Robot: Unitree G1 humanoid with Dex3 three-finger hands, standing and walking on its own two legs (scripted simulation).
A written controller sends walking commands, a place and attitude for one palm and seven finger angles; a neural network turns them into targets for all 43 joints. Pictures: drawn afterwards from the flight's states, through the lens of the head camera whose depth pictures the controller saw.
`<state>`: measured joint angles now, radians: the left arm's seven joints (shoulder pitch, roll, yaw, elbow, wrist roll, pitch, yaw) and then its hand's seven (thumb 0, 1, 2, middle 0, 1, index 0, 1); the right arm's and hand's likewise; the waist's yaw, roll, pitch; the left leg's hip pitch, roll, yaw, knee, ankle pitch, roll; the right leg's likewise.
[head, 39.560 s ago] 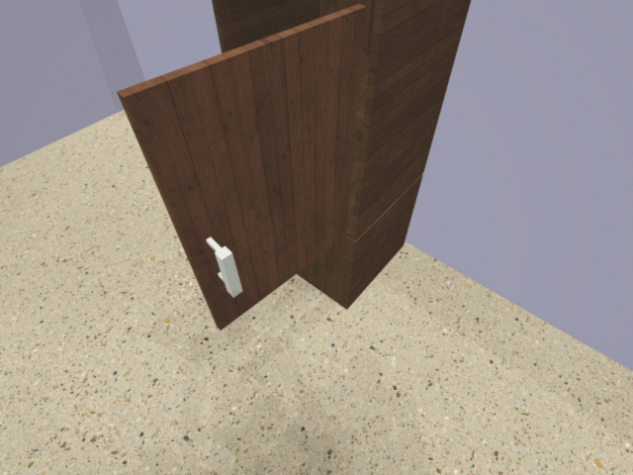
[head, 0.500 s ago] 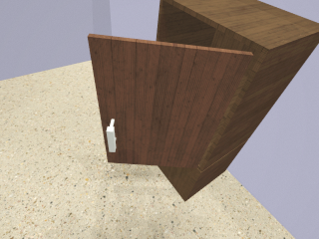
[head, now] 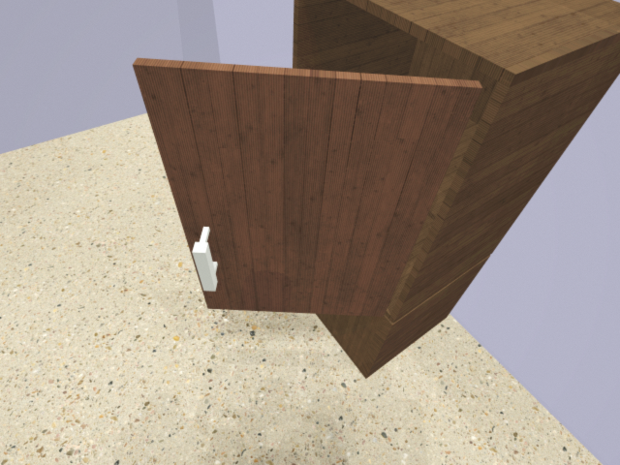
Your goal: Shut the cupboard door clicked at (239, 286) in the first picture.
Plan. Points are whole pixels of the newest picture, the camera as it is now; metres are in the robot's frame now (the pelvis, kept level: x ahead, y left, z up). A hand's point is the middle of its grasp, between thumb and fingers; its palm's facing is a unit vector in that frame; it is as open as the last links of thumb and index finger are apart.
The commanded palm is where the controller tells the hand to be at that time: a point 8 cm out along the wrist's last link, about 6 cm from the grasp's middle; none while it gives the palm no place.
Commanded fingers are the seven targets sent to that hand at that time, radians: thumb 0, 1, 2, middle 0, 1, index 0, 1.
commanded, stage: come to a stop and stand still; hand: left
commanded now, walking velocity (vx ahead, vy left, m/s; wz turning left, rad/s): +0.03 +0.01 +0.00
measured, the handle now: (208, 259) +0.47 +0.22 -0.10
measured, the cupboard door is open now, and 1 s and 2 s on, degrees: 53 53 53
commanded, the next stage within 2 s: look again from close up in 0.58 s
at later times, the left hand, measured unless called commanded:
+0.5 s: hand out of the picture +0.00 +0.23 -0.17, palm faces +0.04 -0.98 -0.20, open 7.4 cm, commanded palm none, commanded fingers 0.00 0.90 0.90 -0.20 -0.30 -0.20 -0.30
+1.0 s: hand out of the picture +0.02 +0.20 -0.17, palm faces +0.02 -0.98 -0.17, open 7.3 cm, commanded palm none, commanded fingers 0.00 0.90 0.90 -0.20 -0.30 -0.20 -0.30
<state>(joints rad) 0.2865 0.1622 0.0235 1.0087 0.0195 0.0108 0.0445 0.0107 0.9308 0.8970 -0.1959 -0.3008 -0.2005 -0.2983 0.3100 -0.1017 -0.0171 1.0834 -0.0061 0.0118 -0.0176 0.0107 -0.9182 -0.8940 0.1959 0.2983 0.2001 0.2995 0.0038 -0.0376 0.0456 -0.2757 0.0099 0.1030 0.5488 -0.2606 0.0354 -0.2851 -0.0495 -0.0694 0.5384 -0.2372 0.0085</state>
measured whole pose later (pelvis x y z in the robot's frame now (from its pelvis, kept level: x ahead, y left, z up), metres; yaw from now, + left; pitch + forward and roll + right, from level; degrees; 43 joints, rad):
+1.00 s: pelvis +0.02 +0.03 +0.01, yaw +1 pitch -2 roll +0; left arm 0.29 0.16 -0.01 1.07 0.02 0.00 0.04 0.00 0.92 0.90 -0.20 -0.30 -0.20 -0.30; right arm 0.28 -0.15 0.01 1.10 0.00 -0.02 -0.01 0.01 -0.92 -0.89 0.20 0.30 0.20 0.30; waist 0.00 -0.03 0.03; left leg -0.18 -0.05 0.11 0.43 -0.24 0.08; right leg -0.19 -0.08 -0.04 0.43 -0.21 0.06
